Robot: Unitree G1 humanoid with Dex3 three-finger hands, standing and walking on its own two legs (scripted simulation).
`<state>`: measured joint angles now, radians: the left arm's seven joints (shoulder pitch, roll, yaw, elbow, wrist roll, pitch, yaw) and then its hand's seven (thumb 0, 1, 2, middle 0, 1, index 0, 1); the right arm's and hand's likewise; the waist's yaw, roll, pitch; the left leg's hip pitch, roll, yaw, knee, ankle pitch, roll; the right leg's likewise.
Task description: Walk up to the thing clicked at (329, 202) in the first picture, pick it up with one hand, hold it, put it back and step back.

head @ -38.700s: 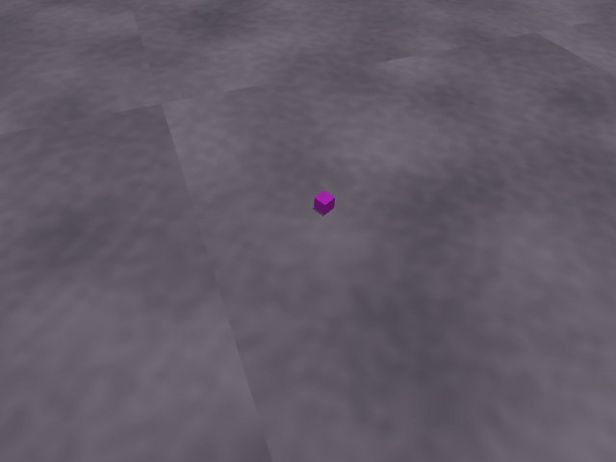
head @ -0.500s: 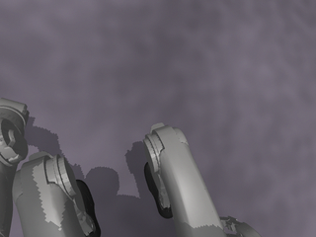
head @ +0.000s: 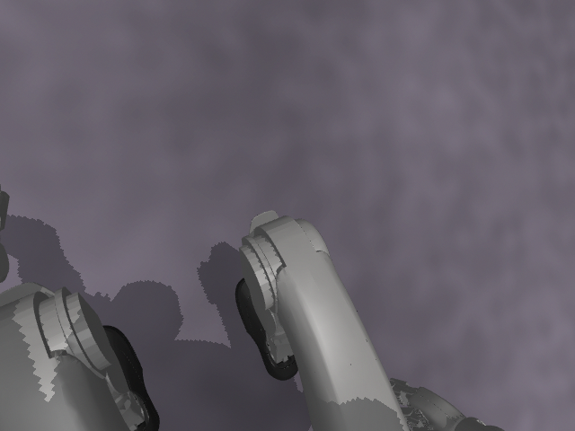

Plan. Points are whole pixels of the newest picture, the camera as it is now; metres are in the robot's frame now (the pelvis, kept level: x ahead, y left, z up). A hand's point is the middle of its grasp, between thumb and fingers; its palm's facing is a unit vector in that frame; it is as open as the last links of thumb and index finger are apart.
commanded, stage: rest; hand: left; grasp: from above
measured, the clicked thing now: out of the picture +0.43 +0.31 -0.25
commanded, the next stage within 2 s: open in 0.76 s
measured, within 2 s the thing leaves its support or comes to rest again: rests again in 0.30 s
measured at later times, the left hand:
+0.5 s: hand out of the picture +0.43 +0.30 -0.24, palm faces -0.11 -0.45 -0.89, open 9.3 cm
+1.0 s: hand out of the picture +0.43 +0.29 -0.24, palm faces -0.12 -0.45 -0.89, open 9.5 cm
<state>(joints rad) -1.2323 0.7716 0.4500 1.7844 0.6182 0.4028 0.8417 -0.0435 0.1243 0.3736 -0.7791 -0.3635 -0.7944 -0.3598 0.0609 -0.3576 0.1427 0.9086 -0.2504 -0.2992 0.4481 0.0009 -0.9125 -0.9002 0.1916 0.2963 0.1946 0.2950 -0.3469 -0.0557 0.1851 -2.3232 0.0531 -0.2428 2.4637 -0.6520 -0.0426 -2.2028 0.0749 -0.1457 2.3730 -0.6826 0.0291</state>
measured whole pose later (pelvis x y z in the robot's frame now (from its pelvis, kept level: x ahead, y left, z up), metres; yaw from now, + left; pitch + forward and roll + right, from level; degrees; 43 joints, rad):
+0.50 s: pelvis +0.00 +0.01 +0.00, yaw -2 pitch +28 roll -12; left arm -1.20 0.81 0.41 1.75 0.57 0.39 0.85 -0.04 0.12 0.37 -0.79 -0.35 -0.80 -0.35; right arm 0.08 -0.36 0.21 0.84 -0.22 -0.29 0.48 0.00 -0.91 -0.90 0.19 0.30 0.19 0.30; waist -0.36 -0.10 0.21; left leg -2.32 0.06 -0.27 2.48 -0.67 -0.04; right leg -2.19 0.09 -0.17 2.36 -0.69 0.04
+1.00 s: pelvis +0.00 +0.01 +0.00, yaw -3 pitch +27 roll -13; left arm -1.18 0.83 0.38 1.77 0.54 0.37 0.85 -0.03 0.11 0.42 -0.74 -0.39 -0.75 -0.40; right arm 0.07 -0.37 0.26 0.78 -0.22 -0.30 0.46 0.00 -0.90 -0.90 0.19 0.30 0.19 0.30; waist -0.38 -0.10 0.22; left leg -2.31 0.06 -0.29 2.49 -0.68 -0.04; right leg -2.18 0.10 -0.18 2.35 -0.68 0.04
